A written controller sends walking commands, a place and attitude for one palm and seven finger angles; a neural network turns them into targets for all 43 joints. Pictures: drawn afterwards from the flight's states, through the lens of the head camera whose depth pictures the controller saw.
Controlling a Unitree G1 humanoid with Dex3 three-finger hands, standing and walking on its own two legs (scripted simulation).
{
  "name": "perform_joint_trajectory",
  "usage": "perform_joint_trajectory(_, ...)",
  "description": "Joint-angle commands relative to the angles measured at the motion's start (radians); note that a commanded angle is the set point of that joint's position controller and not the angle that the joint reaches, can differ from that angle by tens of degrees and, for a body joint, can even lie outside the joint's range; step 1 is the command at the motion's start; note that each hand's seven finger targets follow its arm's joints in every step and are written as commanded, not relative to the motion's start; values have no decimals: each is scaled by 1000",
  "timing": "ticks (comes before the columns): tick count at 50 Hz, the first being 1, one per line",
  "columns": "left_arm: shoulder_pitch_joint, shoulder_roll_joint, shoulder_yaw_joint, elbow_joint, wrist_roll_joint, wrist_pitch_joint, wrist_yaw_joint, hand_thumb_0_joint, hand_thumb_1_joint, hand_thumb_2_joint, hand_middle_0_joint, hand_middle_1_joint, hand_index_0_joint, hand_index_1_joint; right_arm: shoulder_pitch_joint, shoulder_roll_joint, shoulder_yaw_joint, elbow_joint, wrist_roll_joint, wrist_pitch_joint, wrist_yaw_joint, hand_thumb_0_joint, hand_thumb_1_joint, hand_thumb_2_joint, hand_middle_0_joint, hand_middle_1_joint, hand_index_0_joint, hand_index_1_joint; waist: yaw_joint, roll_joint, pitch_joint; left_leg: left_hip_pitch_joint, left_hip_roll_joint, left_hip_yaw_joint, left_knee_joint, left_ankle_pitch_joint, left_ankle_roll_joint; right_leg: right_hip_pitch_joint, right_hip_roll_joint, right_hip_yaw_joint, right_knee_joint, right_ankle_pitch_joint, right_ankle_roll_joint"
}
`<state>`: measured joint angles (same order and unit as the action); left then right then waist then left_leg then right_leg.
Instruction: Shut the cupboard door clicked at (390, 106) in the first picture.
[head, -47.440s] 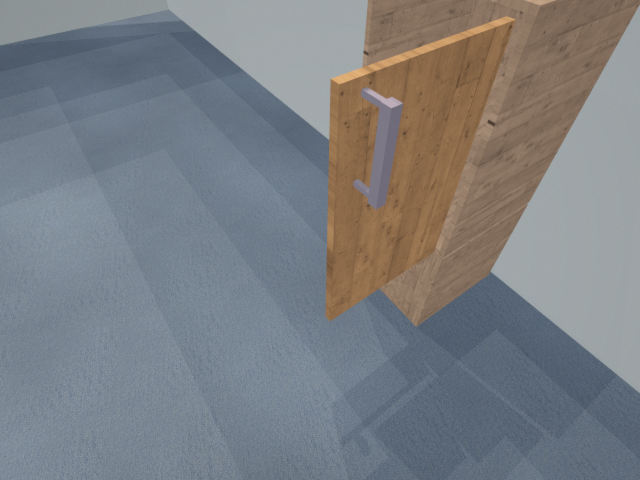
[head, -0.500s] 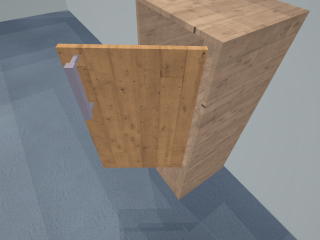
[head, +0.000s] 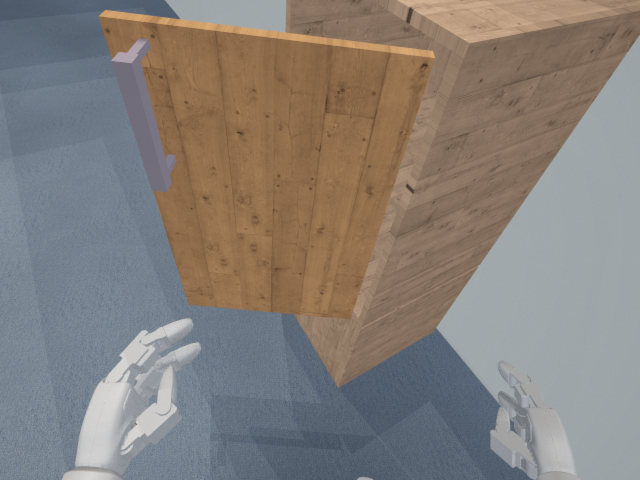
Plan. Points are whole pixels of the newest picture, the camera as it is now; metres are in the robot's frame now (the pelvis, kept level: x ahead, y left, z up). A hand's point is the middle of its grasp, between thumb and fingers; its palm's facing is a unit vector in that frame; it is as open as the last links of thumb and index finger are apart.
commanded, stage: raise the hand and make a fist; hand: left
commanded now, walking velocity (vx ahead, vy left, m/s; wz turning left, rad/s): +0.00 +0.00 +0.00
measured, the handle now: (152, 121) +0.47 +0.25 +0.19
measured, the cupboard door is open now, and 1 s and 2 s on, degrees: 56 56 56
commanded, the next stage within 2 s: bring the fist close to the handle in 1.52 s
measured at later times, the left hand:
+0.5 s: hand (123, 353) +0.22 +0.21 +0.10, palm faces +0.09 -0.99 -0.06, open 3.9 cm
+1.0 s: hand (107, 306) +0.23 +0.21 +0.16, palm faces +0.01 -1.00 -0.06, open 3.1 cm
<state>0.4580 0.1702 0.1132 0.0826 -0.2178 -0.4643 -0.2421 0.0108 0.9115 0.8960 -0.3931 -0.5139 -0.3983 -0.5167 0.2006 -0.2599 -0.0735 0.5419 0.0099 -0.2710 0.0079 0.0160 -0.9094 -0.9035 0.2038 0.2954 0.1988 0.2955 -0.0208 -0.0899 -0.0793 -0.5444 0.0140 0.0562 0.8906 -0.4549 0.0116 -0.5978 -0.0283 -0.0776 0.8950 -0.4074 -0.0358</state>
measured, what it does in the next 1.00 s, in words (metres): stands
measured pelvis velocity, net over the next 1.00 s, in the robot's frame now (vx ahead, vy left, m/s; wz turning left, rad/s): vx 0.02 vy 0.02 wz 0.03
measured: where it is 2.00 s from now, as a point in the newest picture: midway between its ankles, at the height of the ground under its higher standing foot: outside the picture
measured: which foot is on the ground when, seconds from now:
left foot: down 0.00-1.00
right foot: down 0.00-1.00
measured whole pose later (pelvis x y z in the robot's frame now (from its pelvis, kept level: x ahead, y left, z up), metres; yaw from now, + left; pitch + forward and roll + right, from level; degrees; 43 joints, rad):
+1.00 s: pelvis +0.02 +0.02 +0.03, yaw +2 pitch -1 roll -1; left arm 0.29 0.27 0.18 -0.29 -0.29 0.07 -0.24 0.02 0.90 0.90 -1.26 -1.46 -1.27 -1.46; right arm 0.24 -0.23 0.08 0.56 0.06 -0.26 -0.08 0.01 -0.90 -0.90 0.21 0.30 0.20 0.30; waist 0.05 0.05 -0.05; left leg -0.26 0.00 0.02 0.66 -0.38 0.04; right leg -0.28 -0.03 -0.11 0.61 -0.31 0.00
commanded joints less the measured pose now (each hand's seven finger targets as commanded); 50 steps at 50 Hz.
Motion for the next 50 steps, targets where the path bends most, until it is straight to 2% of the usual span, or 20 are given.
perform_joint_trajectory(1,71,195,148,-437,-34,-65,36,0,900,900,-567,-700,-567,-700,-66,-77,-8,-214,5,-24,-2,0,-900,-900,200,300,200,300,91,363,-176,-43,-53,-27,-70,235,-1,114,9,69,-76,177,-18)
perform_joint_trajectory(2,-4,194,130,-550,-44,-95,49,0,900,900,-585,-720,-585,-720,-40,-77,-2,-213,0,-30,-6,0,-900,-900,200,300,200,300,57,364,-233,-7,-47,-43,-39,270,5,98,15,69,-70,217,-11)
perform_joint_trajectory(3,-100,188,101,-653,-60,-130,51,0,900,900,-603,-740,-603,-740,-11,-85,3,-209,-6,-36,-15,0,-900,-900,200,300,200,300,5,289,-265,3,-37,-63,-6,264,12,69,25,69,-58,219,3)
perform_joint_trajectory(5,-110,115,10,-635,-82,-177,24,0,900,900,-640,-780,-640,-780,3,-91,9,-168,2,-52,-33,0,-900,-900,200,300,200,300,-38,207,-214,-11,-27,-86,32,246,15,19,28,90,-73,216,10)
perform_joint_trajectory(8,-213,105,-45,-519,-107,-184,-67,0,900,900,-695,-840,-695,-840,3,-122,25,-130,17,-71,-60,0,-900,-900,200,300,200,300,-94,99,-102,-83,-15,-107,79,162,23,-46,30,111,-101,125,18)
perform_joint_trajectory(11,-101,183,20,-363,-88,-25,-130,0,900,900,-750,-900,-750,-900,9,-133,20,-142,36,-56,-80,0,-900,-900,200,300,200,300,-50,5,-100,-123,-16,-92,38,121,23,29,9,142,-182,20,30)
perform_joint_trajectory(15,38,266,170,-378,-90,245,-131,0,900,900,-823,-980,-823,-980,-50,-97,28,-210,53,1,-83,0,-900,-900,200,300,200,300,73,48,-243,-60,-37,-71,-50,239,18,257,-37,154,-197,182,42)
perform_joint_trajectory(18,57,274,293,-503,-148,286,-32,0,900,900,-878,-1040,-878,-1040,-92,-48,49,-224,40,20,-87,0,-900,-900,200,300,200,300,123,42,-266,-17,-33,-86,-99,301,5,352,-27,114,-176,325,45)
perform_joint_trajectory(21,65,207,265,-589,-159,211,39,0,900,900,-933,-1100,-933,-1100,-38,-37,52,-202,31,4,-74,0,-900,-900,200,300,200,300,111,83,-236,42,-25,-89,-151,414,-5,344,1,36,-138,529,34)
perform_joint_trajectory(23,35,186,198,-618,-138,161,40,0,900,900,-970,-1140,-970,-1140,-21,-55,54,-193,27,-18,-65,0,-900,-900,200,300,200,300,92,91,-201,71,-22,-85,-160,445,-1,304,15,24,-141,510,30)
perform_joint_trajectory(25,15,137,107,-569,-119,142,11,0,900,900,-1007,-1180,-1007,-1180,11,-72,52,-173,30,-39,-61,0,-900,-900,200,300,200,300,47,106,-140,84,-20,-83,-166,410,2,235,18,23,-162,444,34)
perform_joint_trajectory(28,-36,125,34,-504,-101,172,-39,0,900,900,-1062,-1240,-1062,-1240,11,-104,49,-155,42,-62,-70,0,-900,-900,200,300,200,300,6,73,-47,80,-14,-91,-183,296,11,182,21,26,-216,272,29)
perform_joint_trajectory(31,-80,200,87,-554,-87,215,-41,0,900,900,-1117,-1300,-1117,-1300,2,-113,47,-163,48,-80,-86,0,-900,-900,200,300,200,300,32,94,-105,113,-17,-97,-227,229,15,223,11,33,-256,159,25)
perform_joint_trajectory(33,-103,288,178,-625,-73,222,4,0,900,900,-1153,-1340,-1153,-1340,-10,-107,51,-159,41,-83,-90,0,-900,-900,200,300,200,300,58,130,-159,155,-13,-103,-249,276,14,278,13,20,-244,203,17)
perform_joint_trajectory(35,-105,265,196,-672,-76,221,43,0,900,900,-1190,-1380,-1190,-1380,-14,-85,60,-165,40,-84,-87,0,-900,-900,200,300,200,300,77,167,-183,192,-11,-100,-277,330,6,303,17,0,-239,259,15)
perform_joint_trajectory(38,-149,248,210,-660,-101,234,78,0,900,900,-1245,-1440,-1245,-1440,-20,-82,73,-148,41,-77,-82,0,-900,-900,200,300,200,300,75,162,-124,208,-3,-100,-303,368,-7,320,30,-16,-259,296,13)
perform_joint_trajectory(41,-195,193,145,-594,-106,301,56,0,900,900,-1300,-1500,-1300,-1500,-33,-90,83,-136,51,-76,-80,0,-900,-900,200,300,200,300,59,187,-28,218,0,-100,-339,325,-12,299,33,-20,-300,270,13)
perform_joint_trajectory(44,-215,173,91,-536,-91,411,12,0,900,900,-1300,-1500,-1300,-1500,-31,-103,83,-136,59,-63,-84,0,-900,-900,200,300,200,300,51,129,1,232,0,-95,-360,324,1,325,29,-8,-342,292,18)
perform_joint_trajectory(48,-330,262,153,-566,-82,519,-3,0,900,900,-1300,-1500,-1300,-1500,-57,-108,94,-144,60,-41,-100,0,-900,-900,200,300,200,300,59,92,8,259,-2,-99,-394,288,11,362,25,1,-390,247,19)
perform_joint_trajectory(50,-409,295,195,-633,-81,523,12,0,900,900,-1300,-1500,-1300,-1500,-77,-95,100,-151,56,-36,-103,0,-900,-900,200,300,200,300,72,122,-54,303,-5,-102,-411,313,10,394,25,-2,-394,252,17)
